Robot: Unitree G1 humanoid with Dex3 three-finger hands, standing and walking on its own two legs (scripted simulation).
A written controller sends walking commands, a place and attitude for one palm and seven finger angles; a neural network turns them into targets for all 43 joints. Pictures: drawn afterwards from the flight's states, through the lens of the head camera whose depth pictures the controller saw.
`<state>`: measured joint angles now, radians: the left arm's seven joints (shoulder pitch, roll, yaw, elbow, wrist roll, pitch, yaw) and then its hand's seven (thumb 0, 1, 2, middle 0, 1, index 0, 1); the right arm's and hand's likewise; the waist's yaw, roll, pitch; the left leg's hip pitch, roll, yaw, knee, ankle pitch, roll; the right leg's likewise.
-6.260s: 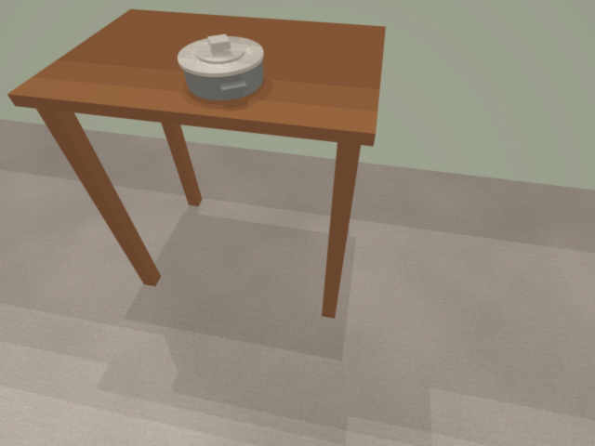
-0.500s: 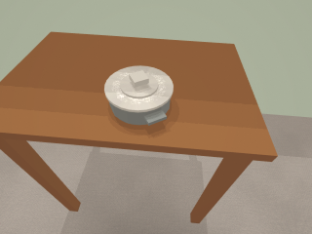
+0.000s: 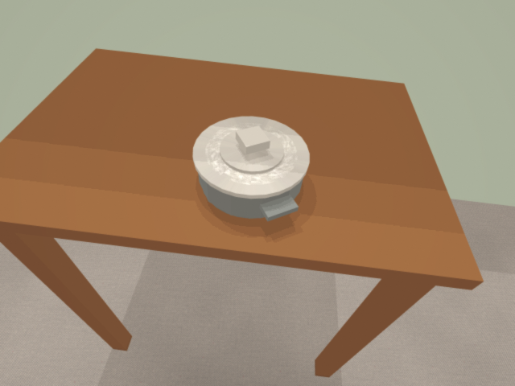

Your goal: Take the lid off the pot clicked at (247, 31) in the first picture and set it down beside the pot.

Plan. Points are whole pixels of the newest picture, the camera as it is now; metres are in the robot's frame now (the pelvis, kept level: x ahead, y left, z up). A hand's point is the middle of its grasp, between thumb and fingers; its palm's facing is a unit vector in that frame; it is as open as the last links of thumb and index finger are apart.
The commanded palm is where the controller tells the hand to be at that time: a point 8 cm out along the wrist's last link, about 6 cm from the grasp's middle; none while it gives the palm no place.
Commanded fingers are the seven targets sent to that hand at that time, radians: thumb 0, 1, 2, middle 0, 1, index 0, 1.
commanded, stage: come to a stop and stand still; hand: left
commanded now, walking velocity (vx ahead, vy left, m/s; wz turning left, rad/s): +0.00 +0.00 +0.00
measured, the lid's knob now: (252, 139) +0.44 +0.05 +0.16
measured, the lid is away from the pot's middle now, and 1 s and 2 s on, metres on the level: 0.00 0.00 0.00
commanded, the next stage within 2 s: look again from close up in 0.16 s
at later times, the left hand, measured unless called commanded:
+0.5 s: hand out of the picture +0.01 +0.19 -0.18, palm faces +0.01 -0.99 -0.17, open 7.4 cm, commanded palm none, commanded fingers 0.00 0.90 0.90 -0.20 -0.30 -0.20 -0.30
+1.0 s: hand out of the picture -0.01 +0.19 -0.18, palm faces +0.01 -0.99 -0.14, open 7.4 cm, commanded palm none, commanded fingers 0.00 0.90 0.90 -0.20 -0.30 -0.20 -0.30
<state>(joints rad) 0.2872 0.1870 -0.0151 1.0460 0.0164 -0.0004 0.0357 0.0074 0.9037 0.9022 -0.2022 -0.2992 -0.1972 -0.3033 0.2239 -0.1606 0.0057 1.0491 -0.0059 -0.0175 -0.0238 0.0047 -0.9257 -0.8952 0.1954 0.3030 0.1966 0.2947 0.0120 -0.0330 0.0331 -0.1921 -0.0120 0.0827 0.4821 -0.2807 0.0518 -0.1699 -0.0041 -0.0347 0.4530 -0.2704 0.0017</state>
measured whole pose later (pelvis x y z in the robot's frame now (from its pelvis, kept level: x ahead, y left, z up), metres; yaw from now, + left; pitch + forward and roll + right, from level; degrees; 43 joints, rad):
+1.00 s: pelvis +0.01 +0.04 +0.00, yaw +0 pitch -1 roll -1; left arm 0.31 0.14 -0.01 1.10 0.02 0.00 0.05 0.01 0.90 0.90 -0.20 -0.30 -0.20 -0.30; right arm 0.31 -0.12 0.01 1.10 0.00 -0.02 -0.03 0.01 -0.92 -0.90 0.20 0.30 0.20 0.29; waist 0.01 -0.03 0.04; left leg -0.17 -0.06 0.10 0.44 -0.27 0.11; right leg -0.15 -0.05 -0.01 0.42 -0.26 0.05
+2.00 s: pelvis -0.02 -0.03 -0.01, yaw -1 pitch +0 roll -2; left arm 0.28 0.18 0.02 0.99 0.02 0.03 0.03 0.02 0.93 0.90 -0.20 -0.30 -0.20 -0.30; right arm 0.26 -0.13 -0.04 1.04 -0.02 0.02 -0.04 0.00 -0.92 -0.90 0.19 0.30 0.19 0.29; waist -0.01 -0.04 0.04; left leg -0.32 0.07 0.07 0.63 -0.33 0.00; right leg -0.26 0.04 -0.10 0.53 -0.28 -0.04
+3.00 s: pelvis -0.02 +0.04 +0.00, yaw +0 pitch -2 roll -1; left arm 0.34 0.17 -0.01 1.07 0.02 0.01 0.04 0.01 0.90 0.90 -0.20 -0.30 -0.20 -0.30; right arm 0.28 -0.15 0.00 1.07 -0.01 -0.01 -0.02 0.01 -0.93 -0.90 0.20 0.30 0.20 0.29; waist 0.01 -0.04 0.04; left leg -0.19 -0.06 0.11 0.46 -0.25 0.11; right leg -0.17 -0.08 -0.06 0.44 -0.23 0.05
